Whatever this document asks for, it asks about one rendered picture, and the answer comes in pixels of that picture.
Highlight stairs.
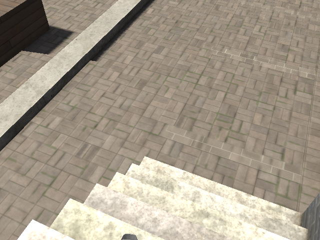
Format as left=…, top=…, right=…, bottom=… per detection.
left=17, top=156, right=309, bottom=240

